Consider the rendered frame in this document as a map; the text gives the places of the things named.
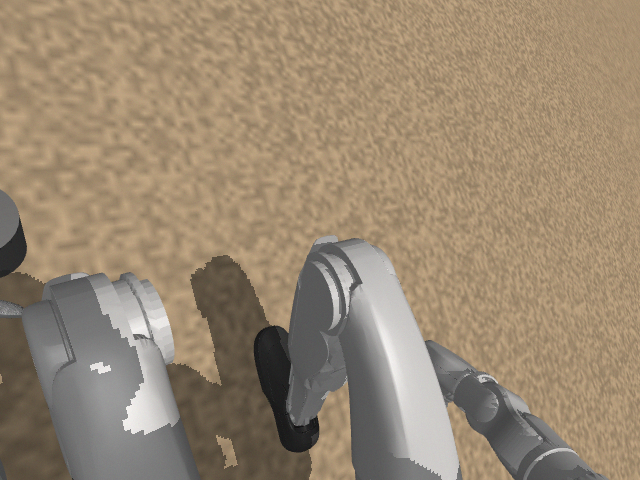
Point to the right robot arm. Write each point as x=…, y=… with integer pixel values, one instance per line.
x=527, y=447

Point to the left robot hand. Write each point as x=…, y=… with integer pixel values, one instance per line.
x=10, y=310

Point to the right robot foot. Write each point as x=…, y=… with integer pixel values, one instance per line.
x=273, y=365

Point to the right robot hand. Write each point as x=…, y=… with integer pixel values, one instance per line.
x=449, y=367

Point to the bottle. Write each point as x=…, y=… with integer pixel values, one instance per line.
x=13, y=245

